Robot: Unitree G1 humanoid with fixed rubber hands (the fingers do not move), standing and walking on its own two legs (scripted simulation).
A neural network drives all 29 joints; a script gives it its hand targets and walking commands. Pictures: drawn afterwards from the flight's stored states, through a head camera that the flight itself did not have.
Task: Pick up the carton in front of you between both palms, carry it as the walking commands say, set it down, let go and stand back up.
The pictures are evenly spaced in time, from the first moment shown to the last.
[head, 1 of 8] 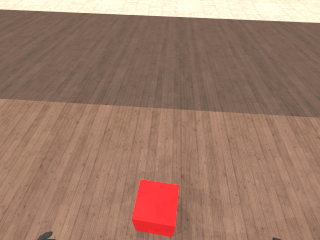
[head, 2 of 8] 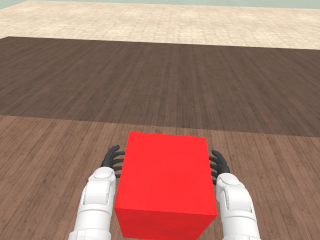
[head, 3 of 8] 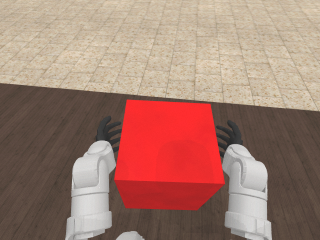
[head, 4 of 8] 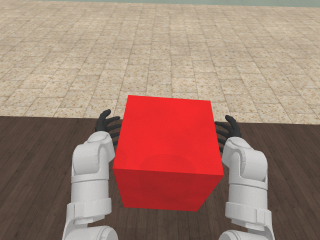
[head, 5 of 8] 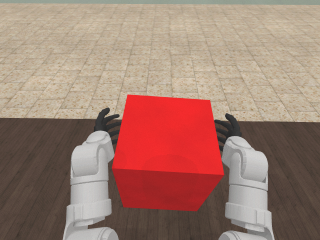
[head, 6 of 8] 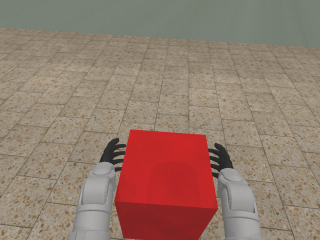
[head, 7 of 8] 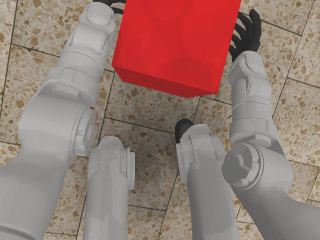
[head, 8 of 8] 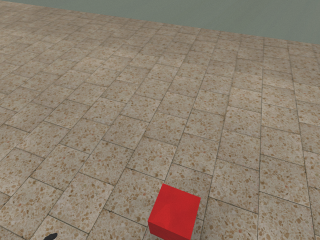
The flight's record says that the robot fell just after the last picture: no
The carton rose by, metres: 0.68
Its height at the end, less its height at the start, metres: -0.33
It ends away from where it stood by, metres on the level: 5.03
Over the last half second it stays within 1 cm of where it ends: yes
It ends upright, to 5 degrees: yes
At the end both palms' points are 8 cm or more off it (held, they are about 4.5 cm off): yes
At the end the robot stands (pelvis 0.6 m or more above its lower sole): yes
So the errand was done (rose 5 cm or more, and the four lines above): yes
